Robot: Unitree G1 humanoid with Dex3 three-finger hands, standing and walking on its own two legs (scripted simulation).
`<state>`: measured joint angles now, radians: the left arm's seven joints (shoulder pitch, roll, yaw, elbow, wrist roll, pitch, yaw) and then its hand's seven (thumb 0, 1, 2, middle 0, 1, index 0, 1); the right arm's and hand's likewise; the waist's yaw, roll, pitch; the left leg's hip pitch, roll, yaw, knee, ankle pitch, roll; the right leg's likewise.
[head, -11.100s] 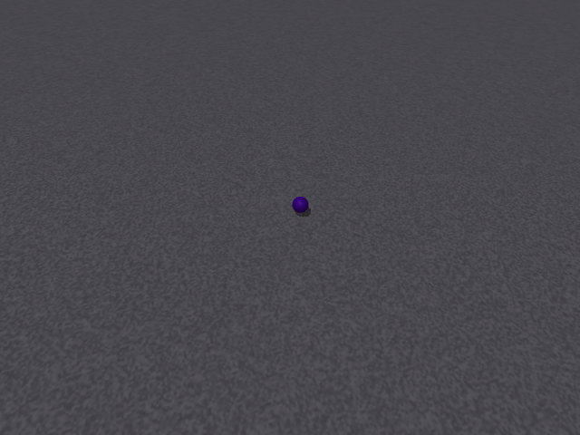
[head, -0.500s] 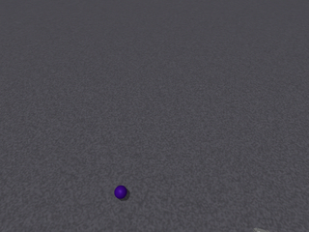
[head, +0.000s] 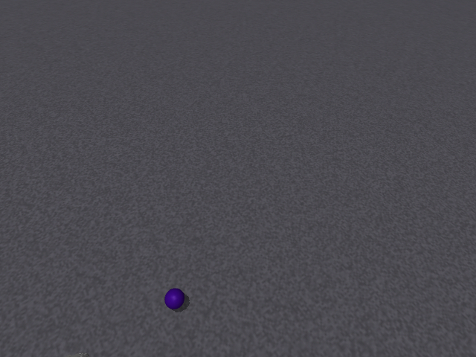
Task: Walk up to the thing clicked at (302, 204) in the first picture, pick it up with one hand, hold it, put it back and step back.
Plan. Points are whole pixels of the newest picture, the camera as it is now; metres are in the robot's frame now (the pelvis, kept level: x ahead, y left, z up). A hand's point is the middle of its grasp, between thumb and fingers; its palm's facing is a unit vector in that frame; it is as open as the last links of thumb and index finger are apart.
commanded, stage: walk up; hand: left
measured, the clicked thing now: (174, 298) +0.48 +0.24 -0.74
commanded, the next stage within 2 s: none
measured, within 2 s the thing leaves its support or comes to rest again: neither
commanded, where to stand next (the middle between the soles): +0.09 +0.00 m, yaw +0 degrees
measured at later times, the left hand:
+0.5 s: hand out of the picture +0.10 +0.30 -0.18, palm faces -0.02 -0.91 -0.41, open 7.3 cm
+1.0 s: hand out of the picture +0.05 +0.26 -0.16, palm faces -0.06 -0.92 -0.38, open 7.3 cm
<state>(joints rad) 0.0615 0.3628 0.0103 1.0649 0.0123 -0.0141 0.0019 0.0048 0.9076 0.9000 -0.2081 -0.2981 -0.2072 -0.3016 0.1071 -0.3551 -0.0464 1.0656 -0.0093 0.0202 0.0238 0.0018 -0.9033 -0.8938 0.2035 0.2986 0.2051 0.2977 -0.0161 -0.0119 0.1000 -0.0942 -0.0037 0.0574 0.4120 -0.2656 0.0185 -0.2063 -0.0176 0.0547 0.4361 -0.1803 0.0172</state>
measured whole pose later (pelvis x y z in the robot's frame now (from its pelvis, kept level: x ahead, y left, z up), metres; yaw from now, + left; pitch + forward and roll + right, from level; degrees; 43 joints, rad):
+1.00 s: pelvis +0.00 -0.01 -0.02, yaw -3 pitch -2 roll +0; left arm 0.28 0.36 0.07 0.92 0.05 0.00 -0.03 0.01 0.91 0.90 -0.21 -0.30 -0.21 -0.30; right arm 0.24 -0.43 -0.07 0.92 -0.01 0.01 0.00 0.00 -0.90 -0.89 0.20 0.30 0.20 0.30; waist 0.02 0.02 0.10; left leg -0.44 -0.04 -0.07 0.89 -0.45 0.00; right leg -0.19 0.00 0.03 0.64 -0.42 -0.01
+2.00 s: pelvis -0.02 +0.00 +0.00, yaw +2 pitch -3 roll +0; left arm 0.25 0.41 0.07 0.89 0.02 0.01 -0.04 0.01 0.91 0.90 -0.21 -0.30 -0.21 -0.30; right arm 0.39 -0.38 -0.05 0.91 -0.04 -0.05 0.02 0.00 -0.90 -0.89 0.21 0.30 0.21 0.30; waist -0.04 -0.06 0.05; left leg -0.12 -0.04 0.00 0.48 -0.30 0.05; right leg -0.49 0.01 0.08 0.88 -0.34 -0.02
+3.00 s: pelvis +0.06 +0.02 -0.01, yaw -2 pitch -3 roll +0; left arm 0.12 0.37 0.01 1.07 0.01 0.00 -0.02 0.01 0.91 0.90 -0.21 -0.30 -0.21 -0.30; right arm 0.12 -0.36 0.00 1.05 0.00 -0.04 0.00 0.00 -0.90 -0.89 0.20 0.30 0.21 0.30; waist 0.00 0.00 0.07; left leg -0.24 0.05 0.04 0.53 -0.24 -0.02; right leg -0.21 -0.01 0.02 0.52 -0.27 0.01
